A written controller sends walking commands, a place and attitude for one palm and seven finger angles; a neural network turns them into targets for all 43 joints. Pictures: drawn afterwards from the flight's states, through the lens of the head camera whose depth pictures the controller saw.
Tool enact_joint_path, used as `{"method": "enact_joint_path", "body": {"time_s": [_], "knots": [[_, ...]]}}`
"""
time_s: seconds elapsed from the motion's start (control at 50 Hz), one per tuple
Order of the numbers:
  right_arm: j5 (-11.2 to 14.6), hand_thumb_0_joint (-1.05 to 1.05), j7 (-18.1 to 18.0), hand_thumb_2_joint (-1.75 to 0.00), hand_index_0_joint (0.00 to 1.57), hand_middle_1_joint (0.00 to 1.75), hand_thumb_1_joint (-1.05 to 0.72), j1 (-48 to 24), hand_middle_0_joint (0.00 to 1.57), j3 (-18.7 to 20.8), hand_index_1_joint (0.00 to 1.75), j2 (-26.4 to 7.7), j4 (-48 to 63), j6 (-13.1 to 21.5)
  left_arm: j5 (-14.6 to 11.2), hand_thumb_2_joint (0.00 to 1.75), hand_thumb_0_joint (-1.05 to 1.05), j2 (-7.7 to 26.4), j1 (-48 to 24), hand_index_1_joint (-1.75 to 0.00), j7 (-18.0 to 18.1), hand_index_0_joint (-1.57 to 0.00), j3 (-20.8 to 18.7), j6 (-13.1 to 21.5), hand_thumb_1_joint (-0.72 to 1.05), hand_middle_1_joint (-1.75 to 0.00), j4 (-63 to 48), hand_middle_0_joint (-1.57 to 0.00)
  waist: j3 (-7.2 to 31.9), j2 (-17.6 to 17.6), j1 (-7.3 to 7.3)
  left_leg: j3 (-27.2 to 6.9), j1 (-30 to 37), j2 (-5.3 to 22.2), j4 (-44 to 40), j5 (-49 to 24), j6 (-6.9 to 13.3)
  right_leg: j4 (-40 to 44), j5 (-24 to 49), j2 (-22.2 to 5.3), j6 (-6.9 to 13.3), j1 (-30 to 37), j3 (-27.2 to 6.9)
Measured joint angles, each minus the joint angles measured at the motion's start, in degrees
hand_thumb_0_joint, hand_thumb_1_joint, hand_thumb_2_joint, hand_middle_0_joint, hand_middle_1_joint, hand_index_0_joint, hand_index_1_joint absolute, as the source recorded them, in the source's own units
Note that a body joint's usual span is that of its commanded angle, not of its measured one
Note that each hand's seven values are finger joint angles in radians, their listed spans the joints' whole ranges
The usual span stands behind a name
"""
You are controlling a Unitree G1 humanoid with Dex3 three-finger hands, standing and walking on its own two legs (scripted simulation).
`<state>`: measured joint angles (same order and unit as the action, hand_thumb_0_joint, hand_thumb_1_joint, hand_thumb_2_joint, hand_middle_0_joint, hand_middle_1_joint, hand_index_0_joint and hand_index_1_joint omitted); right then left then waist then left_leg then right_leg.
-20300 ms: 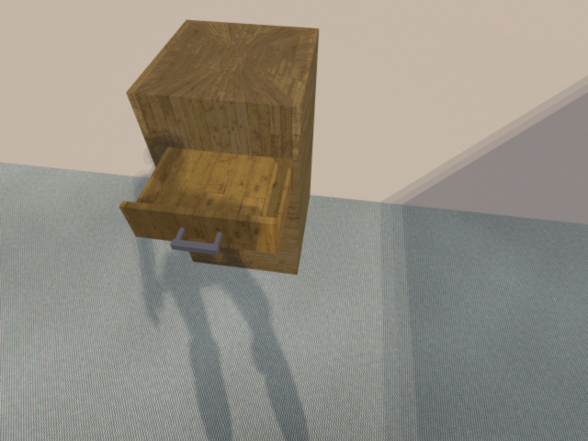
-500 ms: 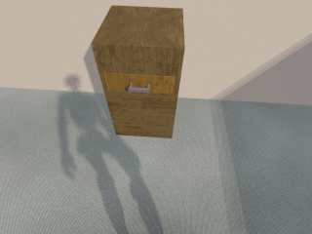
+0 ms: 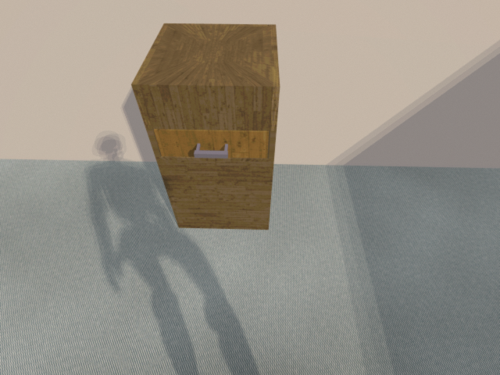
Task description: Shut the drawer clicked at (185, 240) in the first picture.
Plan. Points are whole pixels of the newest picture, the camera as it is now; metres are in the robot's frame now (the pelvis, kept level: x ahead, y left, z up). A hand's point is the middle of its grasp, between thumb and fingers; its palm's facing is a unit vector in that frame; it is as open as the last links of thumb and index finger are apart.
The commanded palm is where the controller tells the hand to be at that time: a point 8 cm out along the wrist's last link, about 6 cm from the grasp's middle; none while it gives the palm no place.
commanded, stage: look to check the result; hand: left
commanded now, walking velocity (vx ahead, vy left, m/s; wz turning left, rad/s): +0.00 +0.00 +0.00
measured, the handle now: (211, 150) +0.83 +0.17 -0.23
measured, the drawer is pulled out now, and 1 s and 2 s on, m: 0.00 0.00 0.00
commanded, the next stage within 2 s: stand and wait in 0.52 s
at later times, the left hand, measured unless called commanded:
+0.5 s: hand out of the picture -0.02 +0.14 -0.17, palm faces +0.04 -0.99 -0.16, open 7.4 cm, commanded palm none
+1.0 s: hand out of the picture +0.00 +0.13 -0.17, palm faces +0.04 -0.98 -0.18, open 7.4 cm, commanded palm none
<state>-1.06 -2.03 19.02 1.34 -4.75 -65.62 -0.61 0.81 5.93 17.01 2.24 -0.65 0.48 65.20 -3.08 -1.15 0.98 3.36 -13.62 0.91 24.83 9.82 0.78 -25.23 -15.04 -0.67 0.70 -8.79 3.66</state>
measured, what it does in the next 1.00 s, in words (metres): stands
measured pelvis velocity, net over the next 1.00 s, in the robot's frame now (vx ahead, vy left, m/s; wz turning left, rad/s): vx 0.02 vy -0.02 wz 0.00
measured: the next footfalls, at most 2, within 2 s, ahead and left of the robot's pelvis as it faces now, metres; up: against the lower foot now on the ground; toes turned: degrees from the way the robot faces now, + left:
none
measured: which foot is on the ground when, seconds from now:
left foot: down 0.00-1.00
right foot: down 0.00-1.00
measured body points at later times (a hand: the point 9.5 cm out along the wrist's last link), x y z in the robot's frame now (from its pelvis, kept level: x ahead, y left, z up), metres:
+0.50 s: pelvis +0.01 -0.01 +0.00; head +0.03 -0.02 +0.45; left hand -0.02 +0.19 -0.16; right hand -0.01 -0.21 -0.17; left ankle +0.04 +0.11 -0.74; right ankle -0.01 -0.11 -0.74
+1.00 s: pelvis +0.02 -0.02 +0.00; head +0.04 -0.03 +0.45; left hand +0.00 +0.18 -0.16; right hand -0.01 -0.22 -0.17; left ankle +0.04 +0.11 -0.74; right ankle -0.01 -0.11 -0.74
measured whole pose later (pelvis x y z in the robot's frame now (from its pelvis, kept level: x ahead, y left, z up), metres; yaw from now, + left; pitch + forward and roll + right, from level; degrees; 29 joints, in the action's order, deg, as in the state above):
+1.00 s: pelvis +0.02 -0.02 +0.00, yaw +0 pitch -2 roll +0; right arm -0.9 -2.5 17.1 1.1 -5.9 -66.0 -0.3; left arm 0.7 5.5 17.0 2.3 -0.7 0.8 65.4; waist -3.4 -1.2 0.6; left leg 2.6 -11.3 2.3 23.7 10.9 -1.2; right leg -23.7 -16.1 0.9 2.4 -6.2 4.2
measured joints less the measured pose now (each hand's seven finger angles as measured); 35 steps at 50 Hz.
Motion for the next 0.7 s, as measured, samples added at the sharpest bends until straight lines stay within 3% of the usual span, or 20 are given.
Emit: {"method": "enact_joint_path", "body": {"time_s": [0.7], "knots": [[0.1, 0.01, -0.4, -0.89, 0.19, 0.3, -0.91, -1.7, 0.2, -0.1, 0.3, -0.8, -0.2, 0.3, -0.1, 0.9, 0.0, -0.3, 0.3, -0.3, 0.1, -0.19, 0.0, 0.3, 0.91, -0.3, 0.5, -0.2, -0.4, 0.1, -0.4, -0.4, 1.7, 1.0, -0.8, 0.8, -1.3, 1.3, -0.7, 1.1, 1.1, 1.9, 0.2]]}}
